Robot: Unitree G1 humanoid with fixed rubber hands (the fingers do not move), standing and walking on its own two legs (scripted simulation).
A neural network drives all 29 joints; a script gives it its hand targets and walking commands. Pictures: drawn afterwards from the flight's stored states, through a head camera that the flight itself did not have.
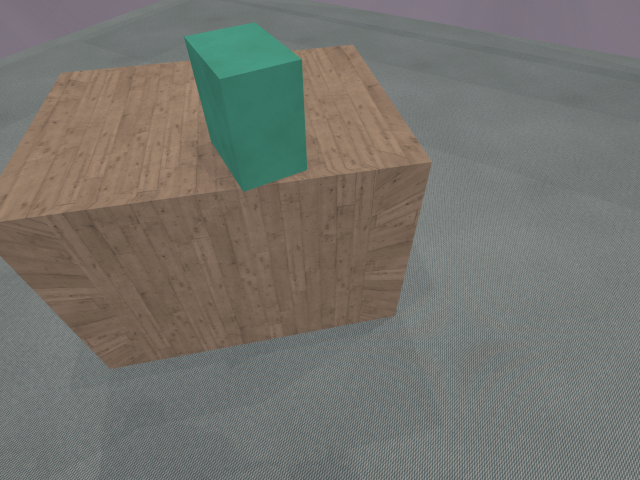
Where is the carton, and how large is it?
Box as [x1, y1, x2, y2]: [184, 22, 306, 191]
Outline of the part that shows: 254,22 184,36 211,141 243,191 306,169 301,59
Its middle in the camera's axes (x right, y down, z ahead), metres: -0.16 -0.30 +0.86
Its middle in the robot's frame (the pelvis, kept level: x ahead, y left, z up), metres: +0.86 +0.18 +0.04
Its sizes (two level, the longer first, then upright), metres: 0.233 0.162 0.257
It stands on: a pedestal, 0.70 m high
